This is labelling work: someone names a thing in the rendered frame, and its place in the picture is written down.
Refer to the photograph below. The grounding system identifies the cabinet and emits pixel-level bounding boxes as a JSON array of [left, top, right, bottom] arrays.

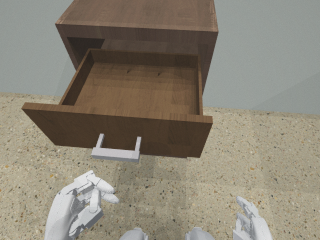
[[55, 0, 219, 159]]

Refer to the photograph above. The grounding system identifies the robot right shin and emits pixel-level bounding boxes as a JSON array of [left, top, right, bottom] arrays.
[[192, 227, 202, 231]]

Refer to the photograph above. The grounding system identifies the handle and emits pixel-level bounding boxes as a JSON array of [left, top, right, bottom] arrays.
[[91, 133, 142, 163]]

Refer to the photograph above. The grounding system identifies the left robot hand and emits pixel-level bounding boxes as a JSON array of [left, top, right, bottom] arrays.
[[44, 170, 120, 240]]

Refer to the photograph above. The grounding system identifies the drawer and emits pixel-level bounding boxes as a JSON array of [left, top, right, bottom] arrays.
[[21, 48, 213, 158]]

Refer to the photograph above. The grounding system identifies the robot right thigh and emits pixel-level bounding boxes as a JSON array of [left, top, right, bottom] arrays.
[[185, 230, 215, 240]]

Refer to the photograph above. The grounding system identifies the right robot hand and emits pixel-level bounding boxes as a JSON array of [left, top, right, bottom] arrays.
[[233, 196, 273, 240]]

